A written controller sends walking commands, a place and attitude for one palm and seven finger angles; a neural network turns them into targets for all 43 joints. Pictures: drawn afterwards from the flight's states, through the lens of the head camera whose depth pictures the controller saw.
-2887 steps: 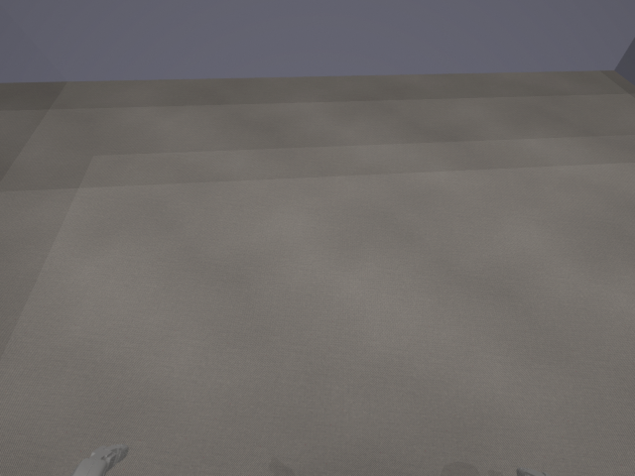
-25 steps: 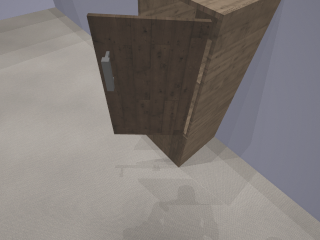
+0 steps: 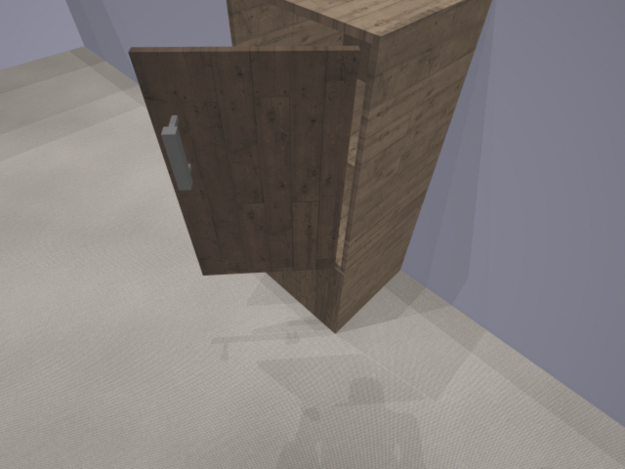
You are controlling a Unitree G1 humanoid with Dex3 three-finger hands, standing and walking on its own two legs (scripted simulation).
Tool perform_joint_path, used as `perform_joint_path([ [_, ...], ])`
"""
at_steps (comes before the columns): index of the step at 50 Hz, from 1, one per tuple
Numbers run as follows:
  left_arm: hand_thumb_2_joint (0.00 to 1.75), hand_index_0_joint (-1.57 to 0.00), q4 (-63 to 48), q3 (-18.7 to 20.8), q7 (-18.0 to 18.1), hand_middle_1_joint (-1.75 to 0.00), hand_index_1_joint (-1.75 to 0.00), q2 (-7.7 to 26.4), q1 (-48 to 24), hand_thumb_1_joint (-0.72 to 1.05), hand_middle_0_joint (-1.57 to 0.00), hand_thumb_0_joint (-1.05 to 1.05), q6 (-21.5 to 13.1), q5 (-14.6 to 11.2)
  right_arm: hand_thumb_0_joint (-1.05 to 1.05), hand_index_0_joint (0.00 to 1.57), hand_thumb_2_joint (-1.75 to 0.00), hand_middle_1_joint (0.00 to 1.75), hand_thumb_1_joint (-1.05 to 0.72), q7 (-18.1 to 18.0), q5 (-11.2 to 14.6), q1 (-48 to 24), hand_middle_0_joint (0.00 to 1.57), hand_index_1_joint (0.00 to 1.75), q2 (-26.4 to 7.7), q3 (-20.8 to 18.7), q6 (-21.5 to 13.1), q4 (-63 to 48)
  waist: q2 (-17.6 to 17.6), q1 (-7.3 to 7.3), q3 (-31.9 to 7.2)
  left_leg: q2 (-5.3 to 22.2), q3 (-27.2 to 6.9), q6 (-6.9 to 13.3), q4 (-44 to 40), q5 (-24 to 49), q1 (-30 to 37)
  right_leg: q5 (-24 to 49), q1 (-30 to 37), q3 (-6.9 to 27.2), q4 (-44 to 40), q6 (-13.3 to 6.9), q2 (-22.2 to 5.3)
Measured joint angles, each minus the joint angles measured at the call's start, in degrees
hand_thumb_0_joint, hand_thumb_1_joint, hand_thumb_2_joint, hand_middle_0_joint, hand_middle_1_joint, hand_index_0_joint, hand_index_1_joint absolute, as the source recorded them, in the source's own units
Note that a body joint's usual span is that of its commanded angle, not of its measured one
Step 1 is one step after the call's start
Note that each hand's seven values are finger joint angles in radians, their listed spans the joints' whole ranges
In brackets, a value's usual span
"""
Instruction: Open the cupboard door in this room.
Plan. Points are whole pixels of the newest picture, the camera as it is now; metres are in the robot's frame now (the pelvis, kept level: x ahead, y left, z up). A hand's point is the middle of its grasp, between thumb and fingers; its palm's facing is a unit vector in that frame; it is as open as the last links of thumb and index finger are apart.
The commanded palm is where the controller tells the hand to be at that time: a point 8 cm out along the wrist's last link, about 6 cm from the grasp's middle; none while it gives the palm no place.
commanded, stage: come to a stop and stand still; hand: left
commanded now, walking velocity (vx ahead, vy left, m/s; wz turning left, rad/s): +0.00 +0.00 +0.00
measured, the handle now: (179, 153) +0.62 +0.27 +0.05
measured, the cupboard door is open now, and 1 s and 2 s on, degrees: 49 49 49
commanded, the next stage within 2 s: look again from close up in 0.86 s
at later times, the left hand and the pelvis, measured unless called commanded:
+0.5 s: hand out of the picture -0.01 +0.14 -0.18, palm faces +0.06 -0.99 -0.16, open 7.3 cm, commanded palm none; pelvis +0.02 -0.01 +0.00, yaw +1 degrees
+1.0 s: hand out of the picture +0.02 +0.14 -0.18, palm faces +0.03 -0.98 -0.18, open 7.3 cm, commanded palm none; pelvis +0.04 -0.02 +0.00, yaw +1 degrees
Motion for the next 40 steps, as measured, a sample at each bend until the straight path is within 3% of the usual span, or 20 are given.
perform_joint_path([
  [17, 0.9, -0.2, 0.43, 0.31, 0.59, -0.3, -0.3, -0.79, 1.17, 0.91, -0.2, 0.0, -0.58, -0.18, 0.0, 0.2, -0.9, 0.3, -0.91, -0.44, 0.11, -1.32, 0.2, 0.3, 2.55, 0.45, -1.09, 0.2, 0.42, 0.66, 0.36, 0.29, -0.86, -0.77, 0.55, -1.3, 0.37, -0.79, 1.38, -0.77, -1.06, -0.68, 0.44],
  [40, 0.9, -0.2, 0.34, 0.3, 0.73, -0.3, -0.3, -0.4, 1.56, 0.91, -0.2, 0.0, -1.02, 0.01, 0.0, 0.2, -0.9, 0.3, -0.92, -1.21, 0.16, -4.52, 0.2, 0.3, 0.26, 0.29, -1.21, -0.58, -0.27, 1.27, 0.06, 1.01, -1.32, -2.02, 1.17, -3.5, 1.84, -1.76, 4.1, -1.04, -3.02, -1.58, 1.26],
])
